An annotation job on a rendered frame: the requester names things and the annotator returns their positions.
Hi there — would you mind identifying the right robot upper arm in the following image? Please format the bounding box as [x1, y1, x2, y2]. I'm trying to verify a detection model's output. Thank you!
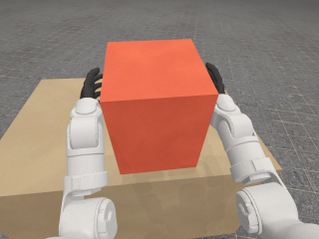
[235, 182, 319, 239]

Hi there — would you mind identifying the carton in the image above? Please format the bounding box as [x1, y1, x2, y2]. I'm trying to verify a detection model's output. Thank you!
[100, 39, 219, 175]

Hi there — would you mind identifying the right robot hand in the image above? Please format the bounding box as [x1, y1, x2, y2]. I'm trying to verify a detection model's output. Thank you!
[205, 63, 225, 95]

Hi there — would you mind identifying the left robot hand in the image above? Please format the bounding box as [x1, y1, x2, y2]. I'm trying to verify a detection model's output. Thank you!
[80, 67, 104, 103]

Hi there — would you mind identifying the left robot forearm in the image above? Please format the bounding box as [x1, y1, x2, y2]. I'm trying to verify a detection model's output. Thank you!
[59, 98, 109, 236]

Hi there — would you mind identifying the right robot forearm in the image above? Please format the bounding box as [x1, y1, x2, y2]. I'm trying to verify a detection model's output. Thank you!
[209, 94, 299, 218]

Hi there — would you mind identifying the left robot upper arm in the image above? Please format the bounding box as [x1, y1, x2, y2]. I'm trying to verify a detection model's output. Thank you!
[46, 197, 118, 239]

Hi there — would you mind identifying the pedestal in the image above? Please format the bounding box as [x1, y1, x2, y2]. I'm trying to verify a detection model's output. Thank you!
[0, 78, 282, 239]

